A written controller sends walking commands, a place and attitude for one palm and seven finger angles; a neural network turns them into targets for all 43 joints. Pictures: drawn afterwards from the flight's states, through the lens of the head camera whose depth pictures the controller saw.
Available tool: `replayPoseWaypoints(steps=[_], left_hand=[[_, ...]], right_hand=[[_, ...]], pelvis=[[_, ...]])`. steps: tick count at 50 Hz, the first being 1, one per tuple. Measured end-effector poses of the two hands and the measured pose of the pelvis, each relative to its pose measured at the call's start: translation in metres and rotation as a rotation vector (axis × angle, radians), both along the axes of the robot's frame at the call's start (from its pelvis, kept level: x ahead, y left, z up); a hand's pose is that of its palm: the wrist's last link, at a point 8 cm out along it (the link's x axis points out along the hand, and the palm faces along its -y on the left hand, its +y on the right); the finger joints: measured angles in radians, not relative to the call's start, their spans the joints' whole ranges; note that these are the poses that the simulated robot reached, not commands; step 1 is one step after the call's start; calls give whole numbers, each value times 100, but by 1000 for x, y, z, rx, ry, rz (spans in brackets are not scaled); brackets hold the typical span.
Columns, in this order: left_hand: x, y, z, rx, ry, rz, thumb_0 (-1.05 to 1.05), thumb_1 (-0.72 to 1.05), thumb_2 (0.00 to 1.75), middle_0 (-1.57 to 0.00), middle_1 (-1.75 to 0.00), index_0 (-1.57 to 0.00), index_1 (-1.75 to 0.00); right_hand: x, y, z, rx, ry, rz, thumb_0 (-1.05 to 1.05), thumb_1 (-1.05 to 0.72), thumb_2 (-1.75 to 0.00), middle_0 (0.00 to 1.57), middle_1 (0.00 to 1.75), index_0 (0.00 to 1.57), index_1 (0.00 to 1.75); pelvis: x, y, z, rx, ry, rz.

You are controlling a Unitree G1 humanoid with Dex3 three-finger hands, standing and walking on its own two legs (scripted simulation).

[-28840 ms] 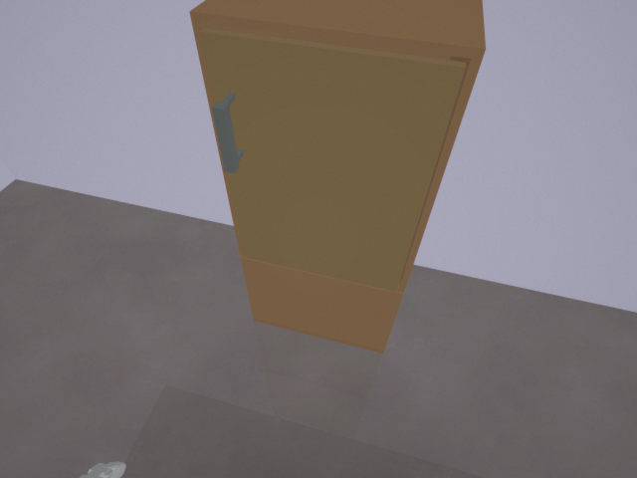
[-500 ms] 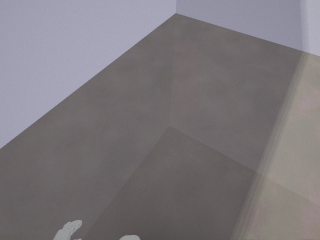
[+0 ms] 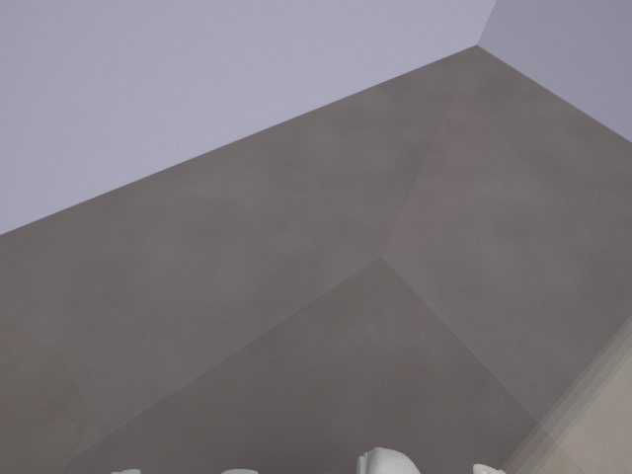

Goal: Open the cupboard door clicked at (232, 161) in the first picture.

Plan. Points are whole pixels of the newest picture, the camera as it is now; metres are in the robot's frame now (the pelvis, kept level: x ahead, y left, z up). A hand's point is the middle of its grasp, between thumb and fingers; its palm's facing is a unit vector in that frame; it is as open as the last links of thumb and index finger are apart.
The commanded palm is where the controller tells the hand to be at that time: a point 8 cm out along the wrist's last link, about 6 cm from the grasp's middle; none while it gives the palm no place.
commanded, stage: turn to face it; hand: left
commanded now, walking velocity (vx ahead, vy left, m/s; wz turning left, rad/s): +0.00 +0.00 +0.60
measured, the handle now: out of the picture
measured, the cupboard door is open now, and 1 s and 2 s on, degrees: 38 38 38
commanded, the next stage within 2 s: take the last steps up to it in 1.98 s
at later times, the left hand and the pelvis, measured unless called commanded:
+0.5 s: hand out of the picture +0.04 +0.16 -0.15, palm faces +0.29 -0.93 -0.24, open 7.4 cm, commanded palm none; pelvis +0.01 -0.05 +0.01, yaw +18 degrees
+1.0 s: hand out of the picture -0.02 +0.20 -0.15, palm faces +0.58 -0.77 -0.27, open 7.4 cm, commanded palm none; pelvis +0.01 -0.05 +0.00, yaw +35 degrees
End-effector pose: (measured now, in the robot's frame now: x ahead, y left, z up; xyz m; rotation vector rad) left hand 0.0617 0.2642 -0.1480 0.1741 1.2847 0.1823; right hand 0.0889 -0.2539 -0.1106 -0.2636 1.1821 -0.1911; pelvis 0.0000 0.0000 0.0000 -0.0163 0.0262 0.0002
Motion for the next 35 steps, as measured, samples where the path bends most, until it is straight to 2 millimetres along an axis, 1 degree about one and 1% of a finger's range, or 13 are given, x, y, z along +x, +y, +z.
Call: replayPoseWaypoints(steps=[3, 7, 12, 15, 17, 19, 21, 24, 26, 29, 31, 33, 35], left_hand=[[8, 2, 10, 6, -43, 21, 1, 91, 90, -20, -30, -20, -30], [20, -4, 20, 17, -103, 41, 1, 91, 90, -19, -30, -20, -30], [31, -23, 29, 37, -167, 62, 1, 90, 90, -20, -30, -20, -30], [27, -36, 31, 66, -202, 80, 1, 90, 90, -20, -30, -20, -30], [16, -44, 34, 69, -194, 101, 1, 90, 90, -20, -30, -20, -30], [1, -51, 36, 64, -171, 132, 1, 90, 90, -20, -30, -20, -30], [-13, -57, 35, 54, -142, 165, 1, 90, 90, -20, -30, -20, -30], [-36, -64, 31, 33, -107, 218, 1, 90, 90, -20, -30, -20, -30], [-51, -65, 27, 19, -88, 258, 1, 90, 90, -20, -30, -20, -30], [-79, -62, 18, 2, -61, 324, 1, 90, 90, -20, -30, -21, -30], [-99, -56, 8, -9, -39, 371, 1, 90, 90, -20, -30, -21, -30], [-119, -47, -4, -17, -14, 417, 1, 90, 90, -20, -30, -21, -30], [-134, -40, -8, -9, 21, 450, 1, 90, 90, -20, -30, -20, -30]], right_hand=[[1, 4, 1, 10, 20, 25, 0, -90, -90, 21, 30, 20, 30], [-1, 1, -3, 28, 51, 47, 0, -90, -90, 21, 30, 20, 30], [-1, -16, -18, 54, 90, 66, 0, -90, -90, 21, 30, 20, 30], [7, -30, -32, 71, 99, 80, 0, -90, -90, 21, 30, 20, 30], [15, -36, -34, 71, 108, 102, 0, -90, -90, 21, 30, 20, 30], [24, -39, -32, 72, 112, 126, 0, -90, -90, 21, 30, 20, 30], [34, -39, -27, 73, 109, 153, 0, -90, -90, 20, 30, 20, 30], [50, -33, -19, 69, 105, 205, 0, -91, -90, 20, 30, 19, 30], [63, -25, -16, 63, 99, 248, 0, -91, -90, 20, 30, 19, 30], [85, -6, -13, 49, 77, 324, 0, -91, -90, 20, 30, 19, 30], [101, 10, -11, 38, 45, 374, 0, -91, -90, 20, 30, 19, 30], [115, 26, -13, 28, -3, 421, 0, -91, -90, 20, 30, 19, 30], [122, 39, -10, 22, -32, 458, 0, -91, -90, 20, 30, 19, 30]], pelvis=[[2, -1, 5, -7, -1, 28], [4, -8, 7, -8, -4, 72], [7, -27, 3, 3, -6, 130], [8, -40, -5, 18, -7, 167], [8, -43, -4, 21, -18, 201], [8, -46, 0, 29, -24, 228], [9, -48, 4, 38, -25, 257], [11, -49, 7, 52, -21, 301], [11, -48, 7, 56, -19, 331], [9, -42, 4, 53, -18, 373], [8, -35, -1, 47, -18, 402], [6, -26, -10, 33, -13, 430], [3, -24, -12, 31, -16, 448]])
